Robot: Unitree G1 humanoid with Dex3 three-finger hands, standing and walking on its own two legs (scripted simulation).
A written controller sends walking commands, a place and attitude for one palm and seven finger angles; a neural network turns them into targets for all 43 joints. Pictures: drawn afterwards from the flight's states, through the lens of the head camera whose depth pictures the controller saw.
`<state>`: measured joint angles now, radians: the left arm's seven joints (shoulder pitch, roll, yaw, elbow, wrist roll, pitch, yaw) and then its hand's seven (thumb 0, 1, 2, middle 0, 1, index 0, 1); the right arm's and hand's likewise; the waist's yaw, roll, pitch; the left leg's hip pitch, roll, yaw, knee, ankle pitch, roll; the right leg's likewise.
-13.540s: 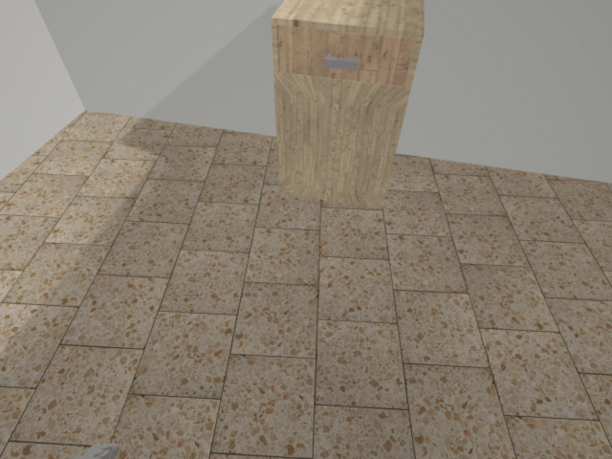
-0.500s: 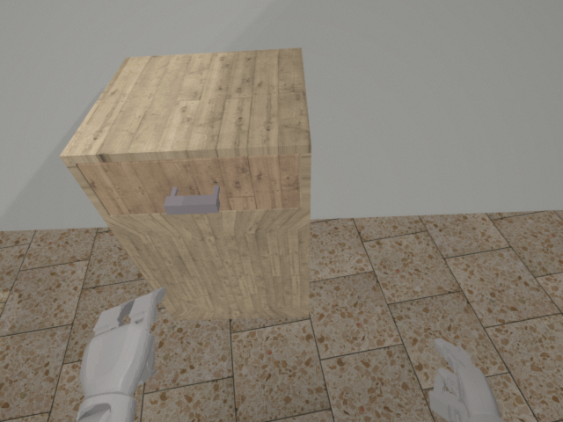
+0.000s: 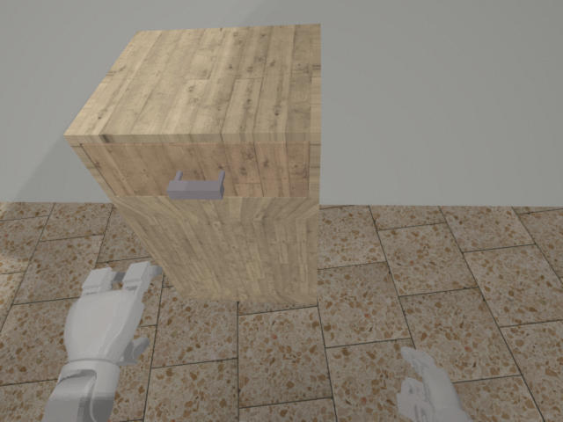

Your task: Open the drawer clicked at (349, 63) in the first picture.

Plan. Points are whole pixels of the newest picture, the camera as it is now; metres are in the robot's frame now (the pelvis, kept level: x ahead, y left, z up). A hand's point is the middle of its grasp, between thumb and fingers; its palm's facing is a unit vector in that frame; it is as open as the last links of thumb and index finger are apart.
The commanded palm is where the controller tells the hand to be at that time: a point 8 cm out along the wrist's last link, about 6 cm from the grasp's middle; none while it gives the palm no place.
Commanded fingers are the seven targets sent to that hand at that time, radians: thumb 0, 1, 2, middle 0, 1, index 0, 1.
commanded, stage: raise the hand with hooked fingers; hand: left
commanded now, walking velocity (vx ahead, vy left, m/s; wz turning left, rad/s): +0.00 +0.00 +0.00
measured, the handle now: (198, 182) +0.56 +0.25 -0.05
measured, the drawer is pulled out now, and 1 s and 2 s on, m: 0.00 0.00 0.00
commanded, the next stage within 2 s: move the hooked fingers above the handle in 1.10 s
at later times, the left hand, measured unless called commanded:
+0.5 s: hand (114, 259) +0.30 +0.27 +0.08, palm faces +0.08 -0.09 -0.99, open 13.5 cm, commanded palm +0.27 +0.27 +0.13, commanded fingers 0.00 -0.50 0.30 -0.30 -1.20 -0.30 -1.20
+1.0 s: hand (104, 242) +0.31 +0.28 +0.10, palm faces +0.03 -0.10 -0.99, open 13.9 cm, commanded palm +0.29 +0.29 +0.16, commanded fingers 0.00 -0.50 0.30 -0.30 -1.20 -0.30 -1.20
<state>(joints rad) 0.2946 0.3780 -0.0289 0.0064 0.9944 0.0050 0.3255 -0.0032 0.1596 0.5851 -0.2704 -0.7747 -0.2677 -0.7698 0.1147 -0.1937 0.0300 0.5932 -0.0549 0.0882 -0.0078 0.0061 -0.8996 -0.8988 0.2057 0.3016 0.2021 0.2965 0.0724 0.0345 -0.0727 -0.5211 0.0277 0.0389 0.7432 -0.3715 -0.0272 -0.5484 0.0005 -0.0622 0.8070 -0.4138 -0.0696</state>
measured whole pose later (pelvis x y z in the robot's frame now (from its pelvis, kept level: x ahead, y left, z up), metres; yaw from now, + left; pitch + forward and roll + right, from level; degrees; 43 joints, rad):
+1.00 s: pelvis +0.00 +0.06 +0.03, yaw -2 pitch +2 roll +0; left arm -0.07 0.45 -0.07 0.09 0.96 0.02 0.11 -0.01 -0.49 0.30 -0.32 -1.20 -0.31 -1.20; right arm 0.17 -0.25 -0.01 0.64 0.00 0.10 -0.02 0.01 -0.90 -0.90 0.20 0.30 0.20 0.30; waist 0.07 0.06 -0.01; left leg -0.27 -0.03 0.03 0.49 -0.26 0.03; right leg -0.28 -0.02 -0.01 0.51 -0.27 0.00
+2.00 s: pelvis +0.01 +0.04 +0.02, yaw -3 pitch +11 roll +0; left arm -0.48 0.45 -0.04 0.71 1.04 -0.04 0.25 0.00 -0.49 0.30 -0.32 -1.20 -0.31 -1.20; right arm 0.28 -0.26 -0.07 0.68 0.02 0.10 -0.04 0.00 -0.90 -0.90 0.20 0.30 0.20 0.30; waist -0.02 0.04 -0.08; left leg -0.49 0.00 0.03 0.63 -0.33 0.02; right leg -0.50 0.00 -0.01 0.64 -0.32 -0.01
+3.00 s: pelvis +0.00 +0.05 -0.01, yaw -4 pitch +20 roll -1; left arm -0.83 0.50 0.00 1.13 1.10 -0.03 0.36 0.00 -0.49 0.30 -0.32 -1.20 -0.31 -1.20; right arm 0.38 -0.26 -0.06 0.73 -0.02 0.11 -0.01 0.00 -0.90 -0.90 0.20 0.30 0.20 0.30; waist -0.14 0.05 -0.14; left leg -0.76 0.01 0.03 0.80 -0.38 0.03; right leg -0.76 0.02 -0.01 0.76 -0.35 0.00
